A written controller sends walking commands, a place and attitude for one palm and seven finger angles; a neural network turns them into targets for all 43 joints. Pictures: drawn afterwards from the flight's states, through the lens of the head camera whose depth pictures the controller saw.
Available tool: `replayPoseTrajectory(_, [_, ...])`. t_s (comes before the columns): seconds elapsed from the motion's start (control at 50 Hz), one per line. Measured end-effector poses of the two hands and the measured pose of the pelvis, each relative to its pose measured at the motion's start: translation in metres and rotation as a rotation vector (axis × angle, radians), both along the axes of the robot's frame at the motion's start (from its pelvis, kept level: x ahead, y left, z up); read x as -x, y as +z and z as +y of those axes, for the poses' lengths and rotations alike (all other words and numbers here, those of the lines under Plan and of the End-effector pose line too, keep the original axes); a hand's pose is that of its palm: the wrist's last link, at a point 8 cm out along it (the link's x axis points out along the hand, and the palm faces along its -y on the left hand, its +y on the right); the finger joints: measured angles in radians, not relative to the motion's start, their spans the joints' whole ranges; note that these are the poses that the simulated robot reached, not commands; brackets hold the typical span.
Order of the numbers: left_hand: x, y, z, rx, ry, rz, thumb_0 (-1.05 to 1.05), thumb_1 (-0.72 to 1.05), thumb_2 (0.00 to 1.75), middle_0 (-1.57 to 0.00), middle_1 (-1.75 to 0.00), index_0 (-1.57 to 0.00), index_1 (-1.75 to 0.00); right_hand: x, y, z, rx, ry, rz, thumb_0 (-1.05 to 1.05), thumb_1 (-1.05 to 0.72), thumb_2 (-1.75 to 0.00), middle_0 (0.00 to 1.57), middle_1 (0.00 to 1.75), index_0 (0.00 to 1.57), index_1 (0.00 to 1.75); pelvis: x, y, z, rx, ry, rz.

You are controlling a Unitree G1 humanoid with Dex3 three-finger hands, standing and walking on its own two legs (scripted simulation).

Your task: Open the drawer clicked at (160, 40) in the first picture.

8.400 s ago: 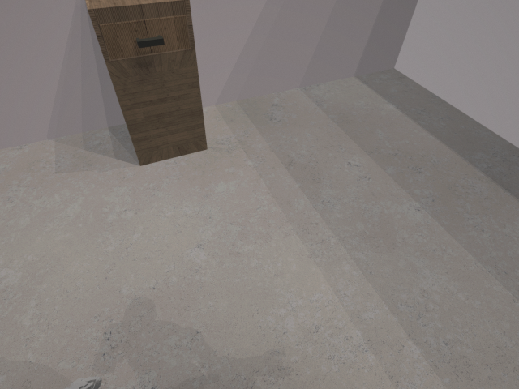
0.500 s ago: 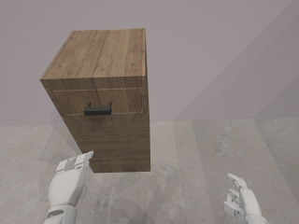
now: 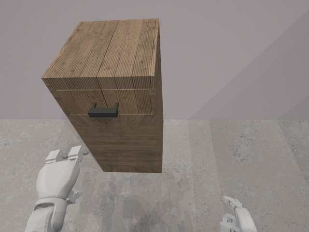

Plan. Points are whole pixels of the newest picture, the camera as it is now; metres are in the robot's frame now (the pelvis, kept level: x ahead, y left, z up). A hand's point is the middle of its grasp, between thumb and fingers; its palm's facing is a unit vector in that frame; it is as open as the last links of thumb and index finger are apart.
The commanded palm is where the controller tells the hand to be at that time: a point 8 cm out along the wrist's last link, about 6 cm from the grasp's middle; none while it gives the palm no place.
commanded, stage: raise the hand with hooked fingers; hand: left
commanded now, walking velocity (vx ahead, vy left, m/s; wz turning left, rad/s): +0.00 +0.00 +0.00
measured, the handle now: (104, 108) +0.54 +0.26 -0.06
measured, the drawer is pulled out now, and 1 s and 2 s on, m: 0.00 0.00 0.00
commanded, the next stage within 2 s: move the hooked fingers above the handle in 1.04 s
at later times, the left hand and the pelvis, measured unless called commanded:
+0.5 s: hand (62, 144) +0.30 +0.26 +0.08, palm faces +0.07 -0.08 -0.99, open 13.6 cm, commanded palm +0.27 +0.27 +0.14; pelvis +0.01 +0.02 +0.02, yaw +1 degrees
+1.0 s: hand (62, 143) +0.29 +0.26 +0.09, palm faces +0.04 -0.09 -0.99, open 13.8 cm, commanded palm +0.27 +0.27 +0.15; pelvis +0.00 +0.02 +0.02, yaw +1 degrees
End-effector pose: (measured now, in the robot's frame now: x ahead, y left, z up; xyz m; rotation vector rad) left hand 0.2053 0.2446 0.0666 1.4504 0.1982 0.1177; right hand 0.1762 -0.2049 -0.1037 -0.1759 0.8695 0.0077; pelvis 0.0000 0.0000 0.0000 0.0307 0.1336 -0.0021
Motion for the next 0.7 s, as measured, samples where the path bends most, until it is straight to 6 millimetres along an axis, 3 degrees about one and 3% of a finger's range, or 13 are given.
replayPoseTrajectory(0.1, [-0.007,0.007,0.003,-0.007,-0.066,-0.018,0.0,-0.03,0.5,-0.28,-0.9,-0.29,-0.89,0.008,0.001,-0.02,0.08,-0.017,0.054,0.01,-0.9,-0.9,0.2,0.3,0.2,0.3,-0.006,0.004,0.004,0.009,0.009,-0.007])
replayPoseTrajectory(0.22, [-0.027,0.031,0.016,-0.037,-0.068,-0.145,0.0,-0.16,0.44,-0.3,-0.99,-0.3,-0.98,-0.004,0.007,-0.028,0.106,-0.046,0.038,0.01,-0.9,-0.9,0.2,0.3,0.2,0.3,-0.011,0.005,0.012,0.018,0.016,-0.002])
replayPoseTrajectory(0.48, [-0.064,0.064,0.02,-0.031,-0.059,-0.113,0.0,-0.43,0.33,-0.31,-1.16,-0.32,-1.15,-0.038,0.032,0.014,0.02,-0.016,-0.068,0.01,-0.9,-0.9,0.2,0.3,0.2,0.3,-0.013,0.016,0.023,0.019,0.017,-0.06])
replayPoseTrajectory(0.7, [-0.082,0.091,0.032,-0.047,-0.073,-0.096,0.0,-0.49,0.3,-0.32,-1.2,-0.32,-1.19,-0.025,0.031,0.026,0.004,0.006,-0.027,0.01,-0.9,-0.9,0.2,0.3,0.2,0.3,-0.006,0.023,0.025,0.024,0.03,-0.091])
